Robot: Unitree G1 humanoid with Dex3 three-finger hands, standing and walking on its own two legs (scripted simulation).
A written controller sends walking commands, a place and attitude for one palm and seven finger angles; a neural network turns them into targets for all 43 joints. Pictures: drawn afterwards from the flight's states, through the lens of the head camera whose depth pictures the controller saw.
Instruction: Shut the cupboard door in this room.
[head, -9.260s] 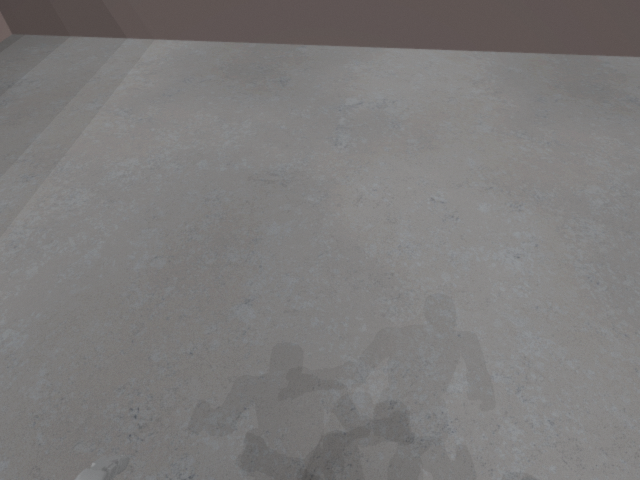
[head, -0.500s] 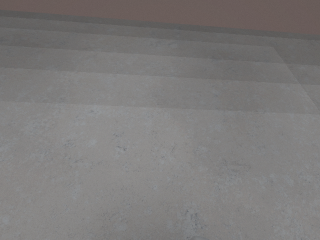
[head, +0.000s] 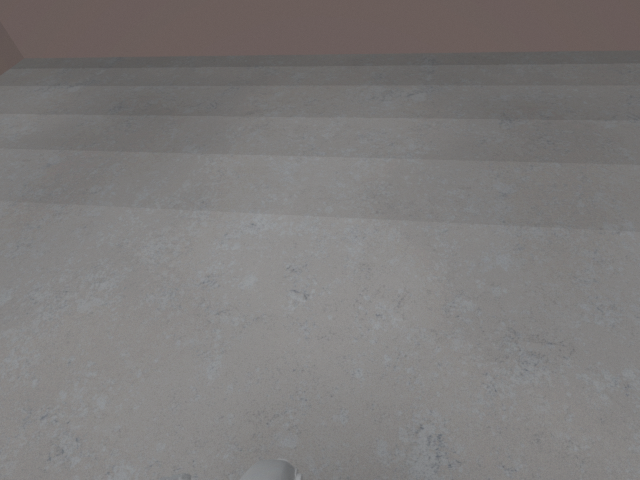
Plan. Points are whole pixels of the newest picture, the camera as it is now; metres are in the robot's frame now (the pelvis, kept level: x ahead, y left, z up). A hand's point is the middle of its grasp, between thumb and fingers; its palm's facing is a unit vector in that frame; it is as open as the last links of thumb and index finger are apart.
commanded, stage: turn or walk to find it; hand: left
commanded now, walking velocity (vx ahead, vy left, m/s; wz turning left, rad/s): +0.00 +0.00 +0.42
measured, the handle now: out of the picture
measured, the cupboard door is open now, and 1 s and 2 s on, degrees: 81 81 81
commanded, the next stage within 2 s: none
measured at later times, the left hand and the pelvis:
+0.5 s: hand out of the picture -0.07 +0.27 -0.18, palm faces +0.28 -0.93 -0.22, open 7.4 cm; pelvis -0.04 +0.06 +0.00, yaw +12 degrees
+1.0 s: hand out of the picture -0.03 +0.22 -0.14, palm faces +0.39 -0.88 -0.28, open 7.4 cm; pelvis -0.06 +0.00 +0.00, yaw +24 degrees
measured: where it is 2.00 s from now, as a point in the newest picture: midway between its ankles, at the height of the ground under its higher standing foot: outside the picture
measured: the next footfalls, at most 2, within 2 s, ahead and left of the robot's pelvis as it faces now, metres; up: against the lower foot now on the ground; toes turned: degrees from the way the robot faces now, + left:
left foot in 0.34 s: -0.01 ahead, +0.15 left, +0.00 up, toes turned +15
right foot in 0.90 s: +0.00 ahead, -0.08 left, +0.00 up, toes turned +19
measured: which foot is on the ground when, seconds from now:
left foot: up 0.00-0.32, down 0.34-0.92, up 0.94-1.00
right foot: down 0.00-0.36, up 0.38-0.88, down 0.90-1.00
